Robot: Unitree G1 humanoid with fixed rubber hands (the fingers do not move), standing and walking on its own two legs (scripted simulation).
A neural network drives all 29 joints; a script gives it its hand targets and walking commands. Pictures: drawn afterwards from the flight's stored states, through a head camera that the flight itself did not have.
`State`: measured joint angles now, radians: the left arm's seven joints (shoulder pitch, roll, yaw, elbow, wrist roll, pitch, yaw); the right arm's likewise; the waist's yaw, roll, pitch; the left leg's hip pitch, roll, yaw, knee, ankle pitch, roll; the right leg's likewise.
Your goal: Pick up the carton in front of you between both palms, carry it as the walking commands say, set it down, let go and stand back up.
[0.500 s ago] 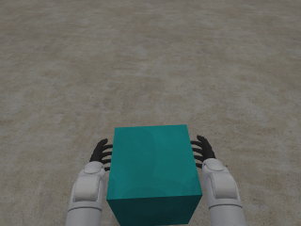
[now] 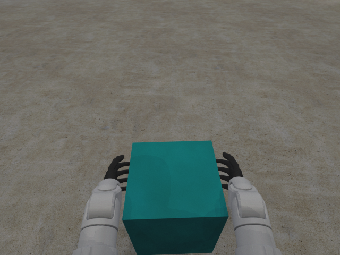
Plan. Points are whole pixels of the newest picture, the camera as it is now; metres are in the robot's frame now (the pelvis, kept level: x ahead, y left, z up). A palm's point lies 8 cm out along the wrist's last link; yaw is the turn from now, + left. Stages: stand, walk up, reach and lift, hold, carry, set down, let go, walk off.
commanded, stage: hold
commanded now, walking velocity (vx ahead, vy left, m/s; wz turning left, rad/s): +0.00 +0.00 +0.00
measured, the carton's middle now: (173, 199) +0.29 +0.00 -0.05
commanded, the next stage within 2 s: set down in 0.54 s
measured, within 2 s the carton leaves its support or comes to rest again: neither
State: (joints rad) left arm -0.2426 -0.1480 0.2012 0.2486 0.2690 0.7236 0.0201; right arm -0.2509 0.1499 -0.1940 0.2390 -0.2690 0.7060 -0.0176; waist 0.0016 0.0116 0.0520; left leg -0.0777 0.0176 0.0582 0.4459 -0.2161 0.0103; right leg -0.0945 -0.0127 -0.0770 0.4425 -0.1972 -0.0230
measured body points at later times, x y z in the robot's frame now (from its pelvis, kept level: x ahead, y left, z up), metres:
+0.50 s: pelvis +0.00 +0.01 +0.00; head -0.04 +0.00 +0.45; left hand +0.29 +0.16 +0.03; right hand +0.30 -0.14 +0.04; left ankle +0.03 +0.11 -0.74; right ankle +0.04 -0.10 -0.74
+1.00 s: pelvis -0.01 -0.01 -0.02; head +0.07 -0.01 +0.42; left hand +0.34 +0.16 -0.05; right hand +0.35 -0.14 -0.04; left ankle +0.03 +0.11 -0.74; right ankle +0.04 -0.10 -0.74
